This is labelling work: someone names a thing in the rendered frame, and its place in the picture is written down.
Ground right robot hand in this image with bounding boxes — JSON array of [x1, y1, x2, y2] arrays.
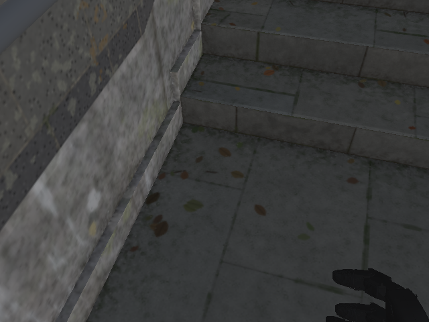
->
[[326, 268, 429, 322]]

